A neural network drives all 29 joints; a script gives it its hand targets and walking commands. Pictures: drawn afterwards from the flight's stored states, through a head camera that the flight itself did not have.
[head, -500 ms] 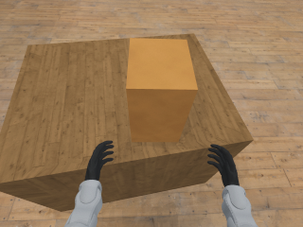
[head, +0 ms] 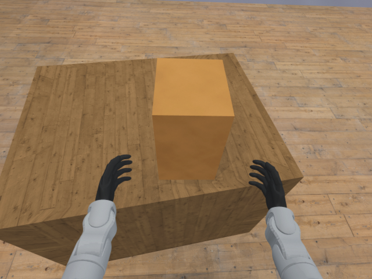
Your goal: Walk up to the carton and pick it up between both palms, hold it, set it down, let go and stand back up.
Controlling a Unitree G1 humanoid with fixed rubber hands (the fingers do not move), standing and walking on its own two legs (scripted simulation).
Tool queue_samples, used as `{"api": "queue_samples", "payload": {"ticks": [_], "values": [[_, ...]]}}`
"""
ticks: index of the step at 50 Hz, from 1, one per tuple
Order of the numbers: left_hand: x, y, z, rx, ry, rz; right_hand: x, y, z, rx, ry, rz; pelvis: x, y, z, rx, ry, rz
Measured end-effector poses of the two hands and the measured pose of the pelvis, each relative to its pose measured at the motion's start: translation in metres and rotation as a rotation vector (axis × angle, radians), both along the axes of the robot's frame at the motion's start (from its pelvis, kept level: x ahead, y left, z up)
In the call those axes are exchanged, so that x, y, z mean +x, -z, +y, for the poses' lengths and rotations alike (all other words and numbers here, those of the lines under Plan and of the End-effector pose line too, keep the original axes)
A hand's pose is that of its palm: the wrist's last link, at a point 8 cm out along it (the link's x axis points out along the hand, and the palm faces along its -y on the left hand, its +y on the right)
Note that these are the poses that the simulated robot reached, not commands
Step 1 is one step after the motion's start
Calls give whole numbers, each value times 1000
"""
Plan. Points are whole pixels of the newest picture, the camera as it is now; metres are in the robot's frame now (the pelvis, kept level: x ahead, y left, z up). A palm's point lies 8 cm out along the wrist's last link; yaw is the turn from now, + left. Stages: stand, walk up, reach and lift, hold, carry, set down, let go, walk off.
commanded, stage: reach and lift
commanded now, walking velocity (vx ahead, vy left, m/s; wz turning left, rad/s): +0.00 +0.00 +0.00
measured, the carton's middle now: (188, 124) +0.49 +0.02 +0.00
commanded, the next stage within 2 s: none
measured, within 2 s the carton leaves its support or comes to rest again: neither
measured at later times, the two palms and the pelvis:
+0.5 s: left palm (106, 137) +0.37 +0.20 +0.07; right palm (276, 144) +0.38 -0.18 +0.06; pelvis +0.01 +0.01 +0.00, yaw +0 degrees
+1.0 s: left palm (119, 93) +0.43 +0.18 +0.14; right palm (274, 103) +0.44 -0.16 +0.14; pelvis -0.01 -0.01 +0.00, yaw +0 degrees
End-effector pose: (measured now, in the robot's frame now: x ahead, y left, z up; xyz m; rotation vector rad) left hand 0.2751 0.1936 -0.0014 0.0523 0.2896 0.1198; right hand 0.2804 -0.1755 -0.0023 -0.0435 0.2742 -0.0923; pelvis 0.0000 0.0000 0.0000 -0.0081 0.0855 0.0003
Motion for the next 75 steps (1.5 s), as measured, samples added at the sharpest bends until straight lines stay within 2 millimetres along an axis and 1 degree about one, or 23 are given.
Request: {"api": "queue_samples", "payload": {"ticks": [7,10,12,15,20,23,26,29,32,36,39,42,45,48,51,54,57,60,63,66,70,75], "values": [[24,-1,2,-9,0,51,16,4,6,-1,9,88,-12,2,0,5,3,17],[37,-3,4,-10,0,61,27,4,10,3,5,107,-14,3,2,6,4,39],[46,-6,4,-14,-2,56,38,1,12,4,-3,104,-13,4,3,5,5,57],[62,-18,5,-13,-2,26,56,-11,13,1,-12,77,-8,3,5,2,4,84],[85,-48,8,-3,10,-30,85,-42,7,-13,-6,4,4,1,8,-6,1,96],[94,-63,10,-3,14,-43,97,-59,2,-18,6,-18,11,0,9,-9,3,73],[98,-71,10,-6,15,-25,103,-68,-3,-17,22,-8,15,-2,9,-10,9,38],[99,-69,10,-13,16,16,104,-66,-6,-8,39,32,14,-3,7,-10,16,10],[98,-61,7,-22,16,63,101,-56,-6,5,49,84,10,-4,5,-8,21,7],[100,-52,2,-23,8,93,99,-44,-1,17,43,125,3,-4,1,-3,23,49],[108,-57,-2,-15,-8,65,105,-48,4,25,34,105,-2,-3,-2,2,22,104],[122,-76,-7,-2,-20,12,119,-65,8,28,27,56,-5,-1,-4,4,15,161],[138,-102,-12,12,-20,-23,137,-93,11,18,21,11,-7,0,-5,4,8,195],[151,-130,-17,17,-20,-27,152,-123,15,4,18,-12,-8,1,-5,4,6,193],[159,-153,-19,9,-28,-9,162,-147,18,-6,19,-12,-8,0,-5,5,8,164],[164,-165,-16,-8,-37,23,167,-161,21,-14,23,12,-10,0,-6,8,10,125],[167,-167,-11,-33,-42,50,168,-162,24,-15,23,51,-12,-1,-7,10,12,95],[169,-162,-2,-51,-50,63,167,-154,27,-15,20,89,-14,-1,-9,11,14,92],[171,-155,8,-49,-62,62,168,-145,29,-9,21,111,-17,-1,-10,12,13,121],[175,-149,17,-37,-76,58,172,-141,31,-10,22,117,-18,1,-11,11,9,170],[183,-148,24,-23,-83,57,183,-149,31,-14,26,104,-17,3,-11,9,0,240],[196,-155,24,-16,-77,67,198,-171,30,-11,33,83,-12,5,-8,2,-11,295]]}}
